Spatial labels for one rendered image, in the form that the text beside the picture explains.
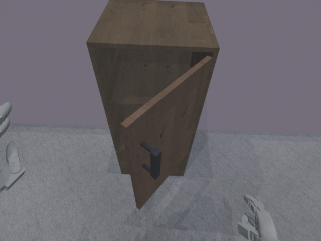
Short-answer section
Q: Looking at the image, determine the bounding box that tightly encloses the right robot hand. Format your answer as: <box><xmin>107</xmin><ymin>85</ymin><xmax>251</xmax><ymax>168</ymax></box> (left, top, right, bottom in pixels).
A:
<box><xmin>238</xmin><ymin>194</ymin><xmax>278</xmax><ymax>241</ymax></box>

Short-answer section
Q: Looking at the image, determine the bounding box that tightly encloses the handle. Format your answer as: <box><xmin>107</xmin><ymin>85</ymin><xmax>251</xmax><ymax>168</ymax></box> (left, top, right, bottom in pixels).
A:
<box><xmin>140</xmin><ymin>141</ymin><xmax>162</xmax><ymax>180</ymax></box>

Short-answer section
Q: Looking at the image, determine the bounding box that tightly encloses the left robot hand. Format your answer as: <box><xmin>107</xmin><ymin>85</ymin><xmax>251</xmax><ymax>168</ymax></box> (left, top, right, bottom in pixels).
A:
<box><xmin>0</xmin><ymin>102</ymin><xmax>25</xmax><ymax>193</ymax></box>

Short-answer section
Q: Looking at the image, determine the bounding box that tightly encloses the cupboard door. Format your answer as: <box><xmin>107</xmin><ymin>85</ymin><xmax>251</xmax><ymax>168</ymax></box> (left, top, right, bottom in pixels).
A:
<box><xmin>120</xmin><ymin>56</ymin><xmax>212</xmax><ymax>210</ymax></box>

